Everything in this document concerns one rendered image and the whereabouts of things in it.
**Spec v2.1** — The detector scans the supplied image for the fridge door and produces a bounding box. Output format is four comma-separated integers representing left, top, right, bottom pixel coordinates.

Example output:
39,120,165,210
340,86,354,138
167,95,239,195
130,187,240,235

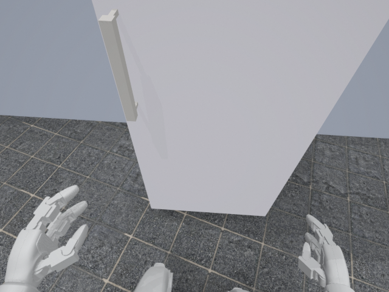
92,0,389,216

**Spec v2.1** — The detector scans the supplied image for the handle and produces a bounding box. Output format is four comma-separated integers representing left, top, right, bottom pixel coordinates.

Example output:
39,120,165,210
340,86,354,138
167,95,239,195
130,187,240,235
98,9,138,122

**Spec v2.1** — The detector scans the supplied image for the robot right hand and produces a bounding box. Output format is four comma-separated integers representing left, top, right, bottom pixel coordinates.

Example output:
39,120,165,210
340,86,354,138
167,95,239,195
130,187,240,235
298,214,350,288

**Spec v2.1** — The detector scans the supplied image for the robot left hand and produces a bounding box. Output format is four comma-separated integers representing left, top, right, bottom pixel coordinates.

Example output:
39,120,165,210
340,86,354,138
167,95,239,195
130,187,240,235
4,185,88,288

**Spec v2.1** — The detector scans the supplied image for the left robot thigh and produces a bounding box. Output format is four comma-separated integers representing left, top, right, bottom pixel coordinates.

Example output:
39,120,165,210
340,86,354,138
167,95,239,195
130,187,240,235
134,266,173,292

